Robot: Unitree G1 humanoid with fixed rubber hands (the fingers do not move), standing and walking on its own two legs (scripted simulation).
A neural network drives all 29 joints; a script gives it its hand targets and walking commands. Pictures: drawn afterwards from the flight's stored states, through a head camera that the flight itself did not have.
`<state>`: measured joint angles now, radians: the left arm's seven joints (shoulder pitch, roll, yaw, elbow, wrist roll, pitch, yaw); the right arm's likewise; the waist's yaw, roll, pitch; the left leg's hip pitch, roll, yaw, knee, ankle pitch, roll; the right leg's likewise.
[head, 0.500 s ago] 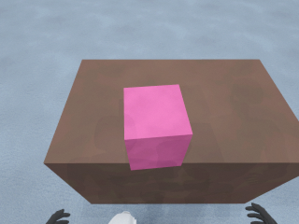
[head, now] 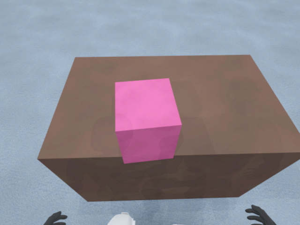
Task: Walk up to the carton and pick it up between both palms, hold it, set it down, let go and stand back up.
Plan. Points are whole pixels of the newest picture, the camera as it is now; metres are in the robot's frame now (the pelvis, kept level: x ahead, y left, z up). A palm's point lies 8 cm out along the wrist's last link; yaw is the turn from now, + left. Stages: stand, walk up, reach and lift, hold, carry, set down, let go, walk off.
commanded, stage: walk up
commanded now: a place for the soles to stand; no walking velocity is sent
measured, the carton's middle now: (145, 122) +0.42 +0.04 -0.01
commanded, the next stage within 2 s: reach and lift in 1.02 s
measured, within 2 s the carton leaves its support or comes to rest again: neither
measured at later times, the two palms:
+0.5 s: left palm out of the picture +0.06 +0.30 -0.09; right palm out of the picture +0.09 -0.29 -0.08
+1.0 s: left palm out of the picture +0.06 +0.31 -0.10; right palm out of the picture +0.08 -0.29 -0.07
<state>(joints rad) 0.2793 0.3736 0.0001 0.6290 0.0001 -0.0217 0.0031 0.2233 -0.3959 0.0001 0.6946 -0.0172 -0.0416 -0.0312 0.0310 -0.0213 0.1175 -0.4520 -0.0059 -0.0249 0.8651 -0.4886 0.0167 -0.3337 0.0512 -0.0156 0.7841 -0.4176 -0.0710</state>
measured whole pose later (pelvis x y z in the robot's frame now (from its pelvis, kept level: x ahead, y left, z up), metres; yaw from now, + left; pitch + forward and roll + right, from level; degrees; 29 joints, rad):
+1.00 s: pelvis -0.04 +0.02 +0.00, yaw +0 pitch -4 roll -1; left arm 0.27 0.39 0.00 0.65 0.00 -0.02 -0.01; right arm 0.22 -0.40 0.00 0.72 -0.02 -0.04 -0.03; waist 0.02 -0.02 0.13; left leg -0.37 0.00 -0.03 0.78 -0.35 0.01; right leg -0.33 0.04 -0.02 0.79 -0.43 -0.04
